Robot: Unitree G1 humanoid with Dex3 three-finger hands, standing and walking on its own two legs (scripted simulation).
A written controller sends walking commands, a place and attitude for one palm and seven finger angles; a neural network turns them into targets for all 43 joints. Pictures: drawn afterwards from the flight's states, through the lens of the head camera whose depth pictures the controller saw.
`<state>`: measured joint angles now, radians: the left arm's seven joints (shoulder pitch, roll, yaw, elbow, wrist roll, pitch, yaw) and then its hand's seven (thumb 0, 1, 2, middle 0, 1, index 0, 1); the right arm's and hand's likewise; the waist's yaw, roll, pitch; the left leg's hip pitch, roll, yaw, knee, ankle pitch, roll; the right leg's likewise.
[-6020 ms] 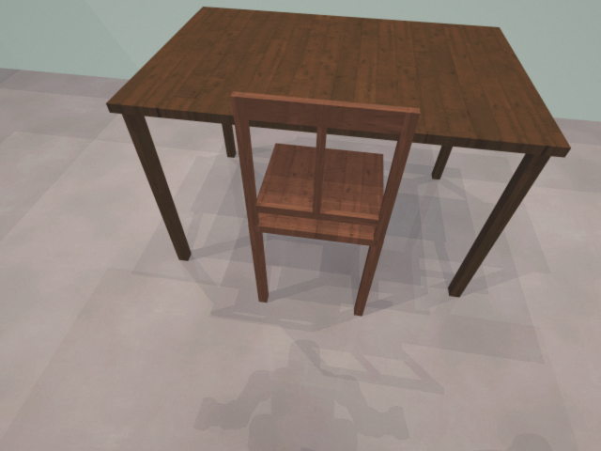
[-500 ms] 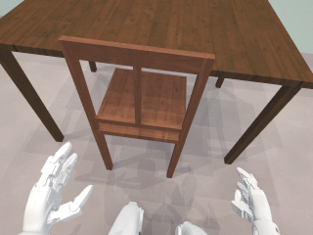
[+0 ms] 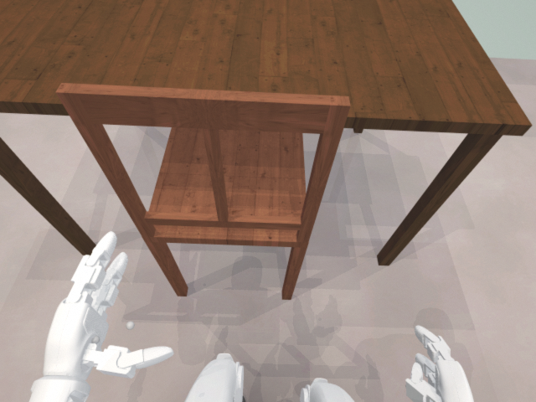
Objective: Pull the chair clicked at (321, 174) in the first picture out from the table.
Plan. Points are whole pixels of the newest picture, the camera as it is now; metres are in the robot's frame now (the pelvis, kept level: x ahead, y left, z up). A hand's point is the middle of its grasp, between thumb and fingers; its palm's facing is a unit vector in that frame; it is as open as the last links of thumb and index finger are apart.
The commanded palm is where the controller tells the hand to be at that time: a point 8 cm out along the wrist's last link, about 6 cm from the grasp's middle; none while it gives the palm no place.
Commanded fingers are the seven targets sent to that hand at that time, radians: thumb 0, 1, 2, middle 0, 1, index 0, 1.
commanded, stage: raise the hand toward the chair's back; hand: left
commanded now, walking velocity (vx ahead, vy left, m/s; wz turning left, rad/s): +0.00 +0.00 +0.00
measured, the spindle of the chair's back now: (217, 179) +0.49 +0.12 -0.01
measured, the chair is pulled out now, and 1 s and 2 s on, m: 0.00 0.00 0.00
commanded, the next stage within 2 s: aim the fingers beside a spindle in 1.04 s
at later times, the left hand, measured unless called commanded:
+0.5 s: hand (109, 305) +0.23 +0.22 +0.05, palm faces +0.05 -1.00 -0.05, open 16.9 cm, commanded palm +0.21 +0.27 +0.06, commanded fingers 0.00 -0.50 0.30 -0.06 -0.08 -0.06 -0.08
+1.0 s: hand (113, 295) +0.24 +0.22 +0.06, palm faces +0.04 -1.00 -0.05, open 16.9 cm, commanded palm +0.22 +0.27 +0.06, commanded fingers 0.00 -0.50 0.30 -0.06 -0.08 -0.06 -0.08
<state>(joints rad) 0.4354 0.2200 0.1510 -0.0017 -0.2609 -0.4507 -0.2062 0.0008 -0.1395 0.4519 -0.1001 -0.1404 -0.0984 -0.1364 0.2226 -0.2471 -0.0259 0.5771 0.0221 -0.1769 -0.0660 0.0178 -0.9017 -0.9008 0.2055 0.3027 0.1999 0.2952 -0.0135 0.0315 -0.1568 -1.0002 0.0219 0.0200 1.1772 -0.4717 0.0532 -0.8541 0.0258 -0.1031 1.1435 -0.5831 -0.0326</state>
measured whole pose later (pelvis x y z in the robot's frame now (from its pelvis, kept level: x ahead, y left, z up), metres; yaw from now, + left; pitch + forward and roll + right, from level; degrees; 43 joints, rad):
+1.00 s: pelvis +0.00 +0.01 +0.02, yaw +0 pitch +15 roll -4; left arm 0.30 0.26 0.19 0.09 -0.27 -0.42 -0.23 -0.01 -0.50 0.30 -0.06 -0.08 -0.06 -0.08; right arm 0.23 -0.24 0.02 0.55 0.03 -0.15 -0.05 0.02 -0.90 -0.90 0.21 0.30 0.20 0.30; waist -0.02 0.04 -0.15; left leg -0.93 0.01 0.02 1.10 -0.45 0.06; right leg -0.77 0.02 -0.10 1.05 -0.55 -0.02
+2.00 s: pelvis +0.00 -0.01 -0.01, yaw +0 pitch +19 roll -3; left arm 0.07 0.18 0.05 0.25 -0.16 -0.45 -0.05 -0.01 -0.50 0.30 -0.06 -0.08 -0.06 -0.08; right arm 0.21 -0.24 0.02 0.55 0.00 -0.05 -0.01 0.01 -0.90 -0.90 0.21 0.30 0.20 0.30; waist -0.04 0.03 -0.17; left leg -1.05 0.02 0.02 1.20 -0.48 0.04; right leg -0.92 0.03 -0.10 1.19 -0.60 -0.04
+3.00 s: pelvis -0.01 -0.01 -0.02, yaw +0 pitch +21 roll -2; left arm -0.12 0.11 -0.03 0.42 -0.09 -0.51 0.07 -0.01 -0.51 0.30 -0.06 -0.08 -0.06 -0.08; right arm 0.20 -0.24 0.00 0.56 -0.01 0.04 0.02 0.01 -0.90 -0.90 0.20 0.30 0.20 0.30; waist -0.04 0.04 -0.18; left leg -1.15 0.02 0.03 1.27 -0.49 0.04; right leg -1.02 0.02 -0.09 1.27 -0.62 -0.05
